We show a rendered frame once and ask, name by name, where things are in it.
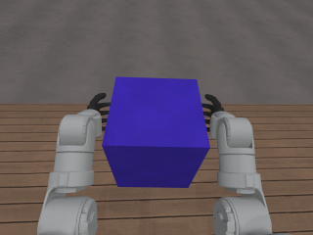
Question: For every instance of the left robot upper arm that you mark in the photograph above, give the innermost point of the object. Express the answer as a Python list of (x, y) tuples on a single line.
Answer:
[(69, 215)]

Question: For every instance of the robot right forearm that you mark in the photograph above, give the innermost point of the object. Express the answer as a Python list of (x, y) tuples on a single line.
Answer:
[(235, 147)]

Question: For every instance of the right robot upper arm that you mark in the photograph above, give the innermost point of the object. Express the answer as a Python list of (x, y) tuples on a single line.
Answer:
[(241, 216)]

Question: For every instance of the robot left forearm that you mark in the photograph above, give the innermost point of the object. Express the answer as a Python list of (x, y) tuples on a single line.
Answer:
[(74, 155)]

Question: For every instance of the right robot hand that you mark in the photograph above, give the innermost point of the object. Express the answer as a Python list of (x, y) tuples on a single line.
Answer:
[(216, 107)]

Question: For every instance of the left robot hand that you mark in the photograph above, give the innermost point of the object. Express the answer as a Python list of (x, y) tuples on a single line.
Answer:
[(94, 105)]

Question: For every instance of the carton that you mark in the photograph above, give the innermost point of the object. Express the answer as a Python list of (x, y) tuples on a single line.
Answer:
[(155, 135)]

